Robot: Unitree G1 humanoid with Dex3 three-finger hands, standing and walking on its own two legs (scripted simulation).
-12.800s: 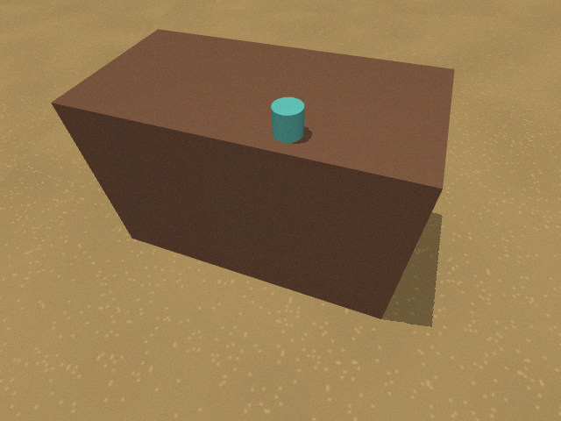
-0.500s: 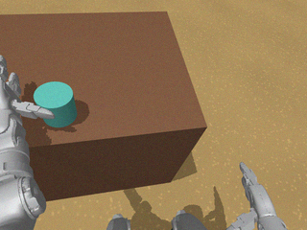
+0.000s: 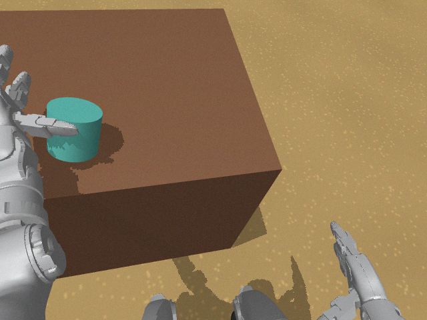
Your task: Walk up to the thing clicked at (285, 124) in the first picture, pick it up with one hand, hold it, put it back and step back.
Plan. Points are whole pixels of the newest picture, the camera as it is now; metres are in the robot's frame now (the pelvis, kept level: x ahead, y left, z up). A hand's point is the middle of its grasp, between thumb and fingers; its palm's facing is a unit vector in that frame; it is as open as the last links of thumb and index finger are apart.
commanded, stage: close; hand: left
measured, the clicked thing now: (74, 129) +0.48 +0.21 +0.06
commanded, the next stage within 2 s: settle in 0.78 s
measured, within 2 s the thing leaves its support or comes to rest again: neither
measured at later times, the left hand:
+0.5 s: hand (31, 96) +0.52 +0.26 +0.11, palm faces +0.30 -0.95 +0.03, open 13.8 cm
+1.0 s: hand (40, 101) +0.51 +0.25 +0.10, palm faces +0.29 -0.96 +0.04, open 9.4 cm
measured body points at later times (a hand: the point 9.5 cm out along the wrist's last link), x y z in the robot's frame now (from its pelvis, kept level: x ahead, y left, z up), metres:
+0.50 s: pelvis +0.00 +0.00 -0.01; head +0.11 +0.03 +0.43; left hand +0.50 +0.31 +0.11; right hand +0.16 -0.26 -0.02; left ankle +0.04 +0.12 -0.66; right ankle +0.01 -0.16 -0.66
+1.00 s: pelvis +0.01 -0.01 +0.00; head +0.11 +0.02 +0.43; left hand +0.49 +0.30 +0.10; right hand +0.16 -0.27 -0.02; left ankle +0.04 +0.12 -0.66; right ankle +0.01 -0.16 -0.66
